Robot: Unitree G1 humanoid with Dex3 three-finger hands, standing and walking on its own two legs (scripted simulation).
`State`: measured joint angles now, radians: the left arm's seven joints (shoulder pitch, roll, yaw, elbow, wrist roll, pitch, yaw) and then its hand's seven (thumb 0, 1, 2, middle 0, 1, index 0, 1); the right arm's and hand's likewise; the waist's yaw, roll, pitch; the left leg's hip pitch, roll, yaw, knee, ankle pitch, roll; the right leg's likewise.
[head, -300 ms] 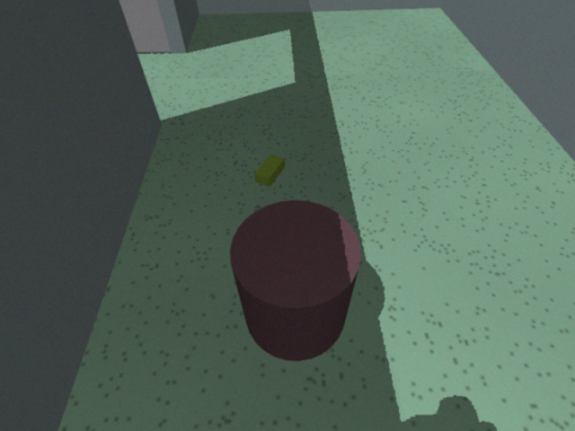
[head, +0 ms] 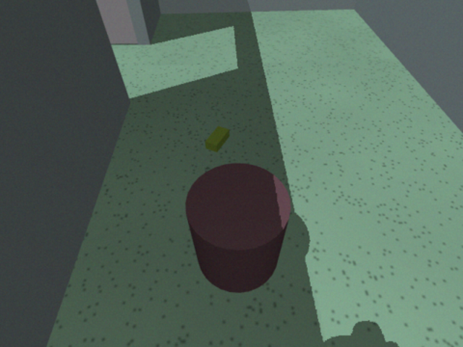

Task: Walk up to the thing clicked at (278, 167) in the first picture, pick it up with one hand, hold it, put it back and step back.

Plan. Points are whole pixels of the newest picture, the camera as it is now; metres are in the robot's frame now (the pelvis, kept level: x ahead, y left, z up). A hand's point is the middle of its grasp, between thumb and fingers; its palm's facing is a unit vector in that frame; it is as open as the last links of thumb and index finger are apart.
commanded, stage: stand
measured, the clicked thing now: (217, 138) +1.43 +0.10 -0.75
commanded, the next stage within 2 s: walk up in 0.82 s
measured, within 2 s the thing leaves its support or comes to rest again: neither
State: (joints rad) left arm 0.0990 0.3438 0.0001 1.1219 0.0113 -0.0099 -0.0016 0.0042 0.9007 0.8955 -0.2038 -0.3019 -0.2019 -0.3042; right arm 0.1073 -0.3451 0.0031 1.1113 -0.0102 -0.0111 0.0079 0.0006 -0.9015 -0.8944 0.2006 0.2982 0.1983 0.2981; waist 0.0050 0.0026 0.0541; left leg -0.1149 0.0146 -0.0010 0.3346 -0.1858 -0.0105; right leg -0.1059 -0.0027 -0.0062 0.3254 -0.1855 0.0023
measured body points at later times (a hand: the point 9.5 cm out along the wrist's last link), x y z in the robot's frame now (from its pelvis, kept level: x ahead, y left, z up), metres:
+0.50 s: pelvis +0.00 +0.00 +0.00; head +0.02 +0.00 +0.45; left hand +0.08 +0.30 -0.13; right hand +0.08 -0.30 -0.13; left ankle +0.00 +0.13 -0.75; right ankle +0.00 -0.12 -0.75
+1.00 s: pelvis -0.01 +0.03 -0.01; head +0.04 +0.02 +0.43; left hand +0.09 +0.33 -0.14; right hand +0.08 -0.31 -0.12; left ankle -0.01 +0.16 -0.73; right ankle +0.00 -0.12 -0.75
